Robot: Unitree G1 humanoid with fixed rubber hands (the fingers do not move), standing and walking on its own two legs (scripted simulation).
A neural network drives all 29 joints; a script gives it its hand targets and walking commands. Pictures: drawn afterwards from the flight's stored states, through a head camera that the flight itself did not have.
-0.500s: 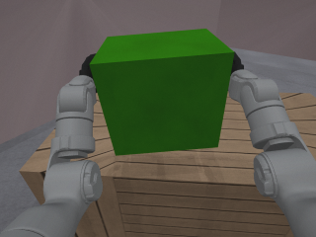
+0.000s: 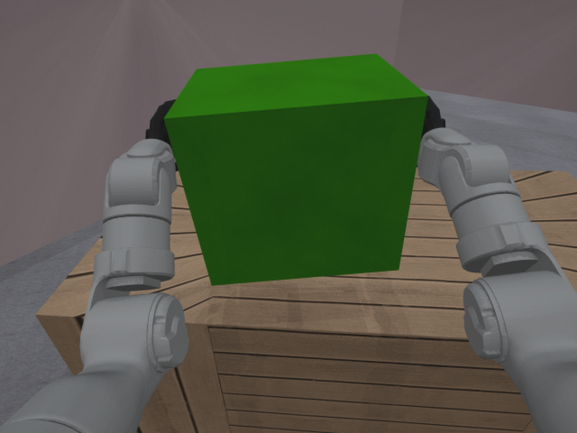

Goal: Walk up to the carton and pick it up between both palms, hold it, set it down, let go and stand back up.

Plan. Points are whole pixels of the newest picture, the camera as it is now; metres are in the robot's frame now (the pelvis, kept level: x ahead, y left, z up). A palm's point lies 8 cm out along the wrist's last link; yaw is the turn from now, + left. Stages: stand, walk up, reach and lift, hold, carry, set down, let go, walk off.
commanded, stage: hold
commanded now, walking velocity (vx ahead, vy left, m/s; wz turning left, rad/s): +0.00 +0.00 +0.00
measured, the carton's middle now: (295, 167) +0.38 +0.00 +0.26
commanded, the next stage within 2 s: set down in 1.08 s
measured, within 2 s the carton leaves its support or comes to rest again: neither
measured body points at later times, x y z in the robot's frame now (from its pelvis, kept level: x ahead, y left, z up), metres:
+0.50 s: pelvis +0.00 +0.00 +0.00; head -0.11 +0.01 +0.44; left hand +0.38 +0.18 +0.29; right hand +0.37 -0.18 +0.29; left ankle +0.01 +0.12 -0.75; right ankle +0.05 -0.12 -0.75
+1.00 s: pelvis +0.00 +0.00 +0.00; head -0.11 +0.01 +0.44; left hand +0.38 +0.18 +0.29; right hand +0.37 -0.18 +0.30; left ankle +0.01 +0.12 -0.75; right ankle +0.05 -0.12 -0.75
